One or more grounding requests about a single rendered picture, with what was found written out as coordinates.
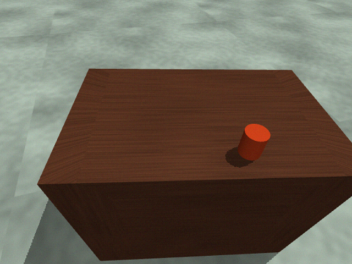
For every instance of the can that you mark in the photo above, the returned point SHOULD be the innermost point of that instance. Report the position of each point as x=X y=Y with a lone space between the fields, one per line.
x=253 y=141

